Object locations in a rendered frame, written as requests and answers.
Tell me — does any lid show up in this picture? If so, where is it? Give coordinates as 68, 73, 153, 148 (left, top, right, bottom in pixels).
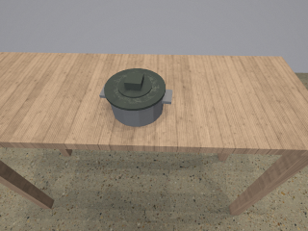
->
104, 68, 166, 111

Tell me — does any pot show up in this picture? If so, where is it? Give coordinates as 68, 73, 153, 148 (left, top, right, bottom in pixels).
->
99, 84, 173, 127

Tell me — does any knob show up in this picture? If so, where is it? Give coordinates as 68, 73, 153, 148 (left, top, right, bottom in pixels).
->
124, 72, 144, 90

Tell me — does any table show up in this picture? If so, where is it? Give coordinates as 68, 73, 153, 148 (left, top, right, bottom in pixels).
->
0, 52, 308, 216

